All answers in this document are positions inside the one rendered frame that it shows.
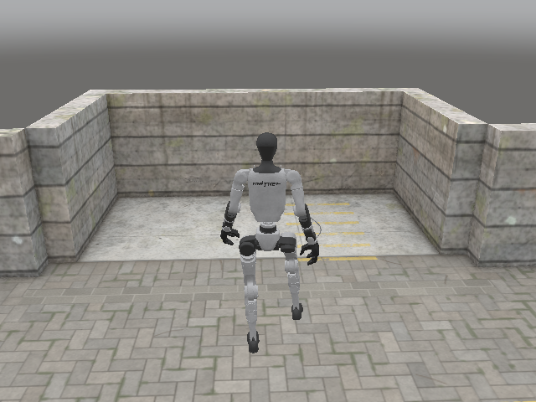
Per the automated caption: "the robot left forearm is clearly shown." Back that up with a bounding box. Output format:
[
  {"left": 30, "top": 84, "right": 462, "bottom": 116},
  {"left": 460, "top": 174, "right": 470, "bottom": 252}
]
[{"left": 222, "top": 201, "right": 237, "bottom": 232}]

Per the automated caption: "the left robot upper arm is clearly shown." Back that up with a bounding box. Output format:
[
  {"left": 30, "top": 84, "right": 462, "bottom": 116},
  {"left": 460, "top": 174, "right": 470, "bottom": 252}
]
[{"left": 228, "top": 169, "right": 250, "bottom": 214}]

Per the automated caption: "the right robot hand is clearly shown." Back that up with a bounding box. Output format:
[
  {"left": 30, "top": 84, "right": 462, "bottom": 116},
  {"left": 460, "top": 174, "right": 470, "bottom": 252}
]
[{"left": 300, "top": 243, "right": 319, "bottom": 265}]

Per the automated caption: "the left robot hand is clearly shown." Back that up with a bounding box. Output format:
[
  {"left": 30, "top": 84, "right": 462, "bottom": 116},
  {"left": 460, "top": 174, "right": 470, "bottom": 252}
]
[{"left": 220, "top": 229, "right": 240, "bottom": 245}]

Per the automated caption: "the right robot upper arm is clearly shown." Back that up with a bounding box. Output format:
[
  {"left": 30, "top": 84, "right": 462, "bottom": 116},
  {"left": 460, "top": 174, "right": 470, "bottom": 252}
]
[{"left": 285, "top": 169, "right": 307, "bottom": 217}]

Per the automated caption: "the robot right forearm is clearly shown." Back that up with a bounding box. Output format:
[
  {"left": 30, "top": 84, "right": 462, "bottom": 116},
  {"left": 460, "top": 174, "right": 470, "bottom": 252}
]
[{"left": 299, "top": 204, "right": 317, "bottom": 245}]

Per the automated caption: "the left robot thigh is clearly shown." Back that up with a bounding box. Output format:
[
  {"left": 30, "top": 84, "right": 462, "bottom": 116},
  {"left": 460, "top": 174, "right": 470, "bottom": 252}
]
[{"left": 239, "top": 235, "right": 258, "bottom": 301}]

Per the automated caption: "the robot torso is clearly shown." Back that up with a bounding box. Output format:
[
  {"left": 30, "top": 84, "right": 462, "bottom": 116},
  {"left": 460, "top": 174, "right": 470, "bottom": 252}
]
[{"left": 248, "top": 165, "right": 287, "bottom": 251}]

